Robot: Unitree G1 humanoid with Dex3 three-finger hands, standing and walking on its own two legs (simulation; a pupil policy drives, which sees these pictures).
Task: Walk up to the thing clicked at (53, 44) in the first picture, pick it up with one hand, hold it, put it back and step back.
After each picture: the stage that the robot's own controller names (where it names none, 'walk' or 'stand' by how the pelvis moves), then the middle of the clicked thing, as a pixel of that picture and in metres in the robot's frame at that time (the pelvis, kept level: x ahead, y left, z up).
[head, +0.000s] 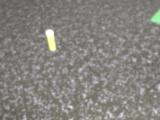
stand; (51, 40) +1.42 +0.35 -0.66
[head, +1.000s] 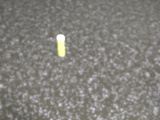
walk; (61, 46) +1.31 +0.17 -0.64
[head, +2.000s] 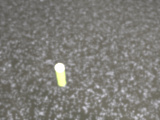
walk; (60, 75) +0.86 +0.16 -0.64
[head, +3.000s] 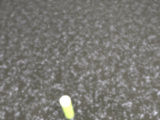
walk; (67, 107) +0.56 +0.20 -0.63
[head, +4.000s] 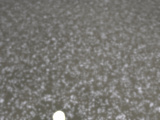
stand; out of the picture +0.46 +0.17 -0.65
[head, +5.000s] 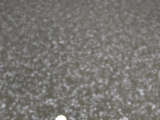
stand; out of the picture +0.44 +0.16 -0.66
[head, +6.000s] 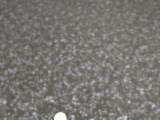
stand; out of the picture +0.46 +0.17 -0.66
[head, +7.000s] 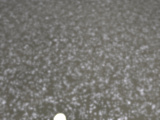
stand; out of the picture +0.44 +0.17 -0.66
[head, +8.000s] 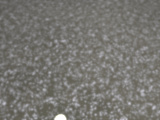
stand; out of the picture +0.44 +0.17 -0.66
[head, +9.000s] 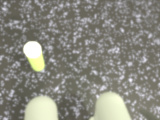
go down; (35, 58) +0.52 +0.19 -0.35
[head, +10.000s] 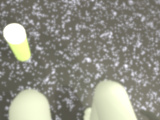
go down; (19, 45) +0.53 +0.21 -0.27
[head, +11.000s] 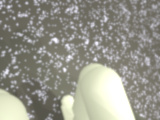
close in; out of the picture +0.51 +0.26 -0.17
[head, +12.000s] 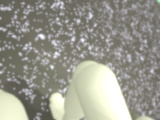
close; out of the picture +0.51 +0.28 -0.17
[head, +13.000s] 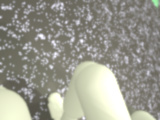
lift; out of the picture +0.46 +0.24 -0.17
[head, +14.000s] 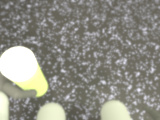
lift; (30, 77) +0.34 +0.17 +0.01
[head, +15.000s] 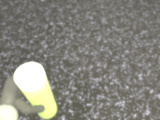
hold; (40, 95) +0.30 +0.15 +0.03
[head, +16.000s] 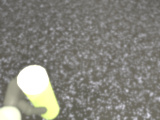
hold; (42, 97) +0.30 +0.14 +0.03
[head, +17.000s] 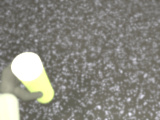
crouch; (37, 82) +0.35 +0.15 +0.00
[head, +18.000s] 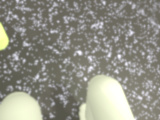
lower; out of the picture +0.52 +0.21 -0.04
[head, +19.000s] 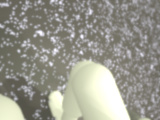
lower; out of the picture +0.48 +0.27 -0.17
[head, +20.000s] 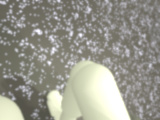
lower; out of the picture +0.48 +0.27 -0.18
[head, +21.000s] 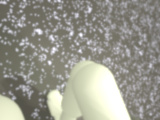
lower; out of the picture +0.48 +0.27 -0.17
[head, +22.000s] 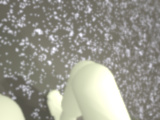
lower; out of the picture +0.48 +0.27 -0.17
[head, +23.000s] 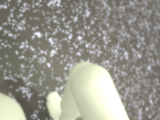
open; out of the picture +0.49 +0.25 -0.18
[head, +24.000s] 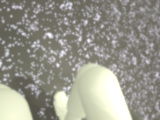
stand; out of the picture +0.48 +0.24 -0.19
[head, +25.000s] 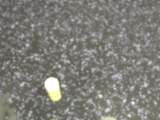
stand; (53, 90) +0.47 +0.15 -0.48
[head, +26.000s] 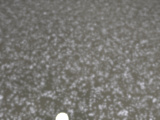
stand; out of the picture +0.43 +0.13 -0.60
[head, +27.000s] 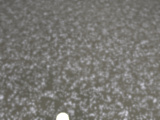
stand; out of the picture +0.43 +0.13 -0.60
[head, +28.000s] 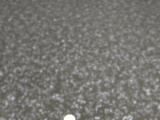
stand; out of the picture +0.45 +0.12 -0.65
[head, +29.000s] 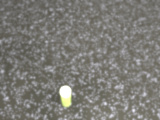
walk; (66, 97) +0.51 +0.08 -0.64
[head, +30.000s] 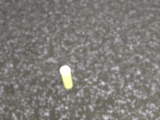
walk; (66, 78) +0.75 +0.19 -0.63
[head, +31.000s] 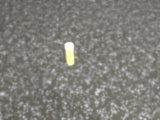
stand; (69, 54) +1.07 +0.14 -0.63
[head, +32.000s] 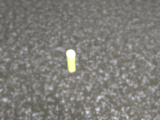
stand; (71, 61) +1.08 +0.12 -0.66
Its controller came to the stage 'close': yes
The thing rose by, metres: 0.68
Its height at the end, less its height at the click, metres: +0.00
